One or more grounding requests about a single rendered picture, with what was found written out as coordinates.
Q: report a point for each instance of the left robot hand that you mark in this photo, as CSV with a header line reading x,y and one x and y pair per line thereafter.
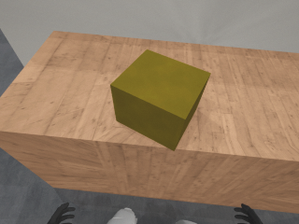
x,y
57,216

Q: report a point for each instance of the left robot thigh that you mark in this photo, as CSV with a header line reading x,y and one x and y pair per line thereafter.
x,y
123,216

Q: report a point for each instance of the carton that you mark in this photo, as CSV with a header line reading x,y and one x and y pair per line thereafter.
x,y
157,97

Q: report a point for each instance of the right robot hand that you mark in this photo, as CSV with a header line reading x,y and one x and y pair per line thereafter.
x,y
251,217

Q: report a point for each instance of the pedestal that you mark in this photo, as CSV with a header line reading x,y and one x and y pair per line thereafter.
x,y
57,118

